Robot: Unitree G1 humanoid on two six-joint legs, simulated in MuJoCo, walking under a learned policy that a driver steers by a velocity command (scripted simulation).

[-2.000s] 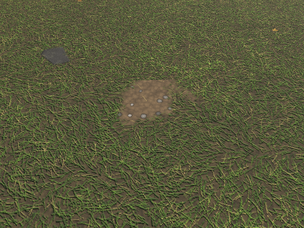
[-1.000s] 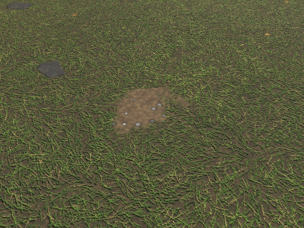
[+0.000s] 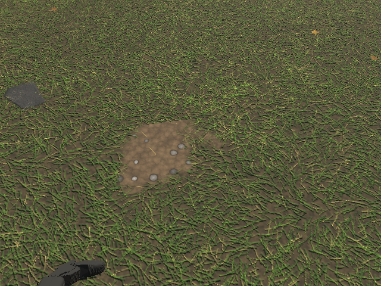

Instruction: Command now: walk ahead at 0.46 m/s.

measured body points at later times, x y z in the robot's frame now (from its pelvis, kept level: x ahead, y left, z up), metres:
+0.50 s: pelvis +0.29 -0.02 +0.01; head +0.31 -0.01 +0.46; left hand +0.24 +0.25 -0.13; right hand +0.49 -0.25 -0.09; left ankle +0.48 +0.13 -0.69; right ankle +0.18 -0.12 -0.73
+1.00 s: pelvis +0.57 +0.03 +0.02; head +0.59 +0.03 +0.47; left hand +0.75 +0.27 -0.10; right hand +0.55 -0.24 -0.12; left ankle +0.49 +0.12 -0.73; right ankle +0.76 -0.14 -0.68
